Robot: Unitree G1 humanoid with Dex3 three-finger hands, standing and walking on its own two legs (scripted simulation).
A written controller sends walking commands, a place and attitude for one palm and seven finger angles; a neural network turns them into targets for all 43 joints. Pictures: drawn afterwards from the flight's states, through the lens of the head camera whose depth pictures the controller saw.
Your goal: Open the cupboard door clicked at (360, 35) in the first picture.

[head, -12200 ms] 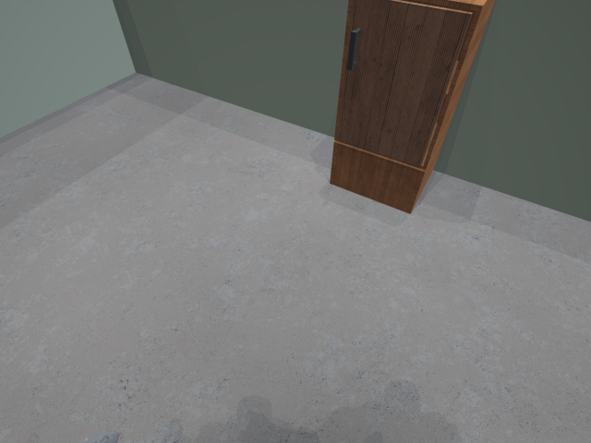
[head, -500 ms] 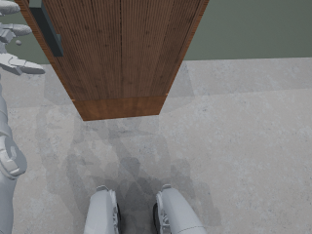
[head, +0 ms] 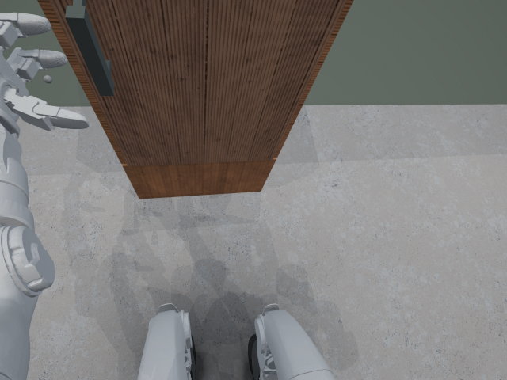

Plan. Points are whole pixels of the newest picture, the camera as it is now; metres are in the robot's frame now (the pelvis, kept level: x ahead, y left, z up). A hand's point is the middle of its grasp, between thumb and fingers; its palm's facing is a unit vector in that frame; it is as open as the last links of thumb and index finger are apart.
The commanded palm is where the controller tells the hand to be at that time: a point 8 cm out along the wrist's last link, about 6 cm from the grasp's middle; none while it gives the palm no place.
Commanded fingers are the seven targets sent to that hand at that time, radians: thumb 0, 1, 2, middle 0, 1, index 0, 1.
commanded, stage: move the hooked fingers beside the handle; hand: left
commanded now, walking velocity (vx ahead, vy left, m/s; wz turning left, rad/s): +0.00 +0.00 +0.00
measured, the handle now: (94, 46) +0.58 +0.19 +0.08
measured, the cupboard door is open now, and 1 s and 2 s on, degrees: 0 0 0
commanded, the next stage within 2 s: slide the fingers in behind the handle in 0.14 s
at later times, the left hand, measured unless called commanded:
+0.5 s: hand (60, 79) +0.53 +0.23 +0.07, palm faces +0.03 -1.00 +0.00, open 14.0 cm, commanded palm +0.52 +0.25 +0.06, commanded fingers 0.00 -0.50 0.30 -0.30 -1.20 -0.30 -1.20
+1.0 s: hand (96, 77) +0.53 +0.19 +0.07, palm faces +0.04 -1.00 -0.02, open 14.0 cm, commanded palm +0.51 +0.22 +0.06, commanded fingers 0.00 -0.50 0.30 -0.30 -1.20 -0.30 -1.20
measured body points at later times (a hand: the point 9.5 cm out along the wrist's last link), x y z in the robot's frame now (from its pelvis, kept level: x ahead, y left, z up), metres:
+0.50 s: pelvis +0.00 +0.00 +0.00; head +0.16 +0.04 +0.41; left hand +0.52 +0.28 +0.07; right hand +0.01 -0.27 -0.10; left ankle +0.05 +0.10 -0.61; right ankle +0.01 -0.13 -0.61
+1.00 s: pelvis +0.00 -0.01 +0.00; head +0.16 +0.02 +0.42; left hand +0.53 +0.24 +0.07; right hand +0.01 -0.27 -0.11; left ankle +0.05 +0.10 -0.61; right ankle +0.01 -0.13 -0.61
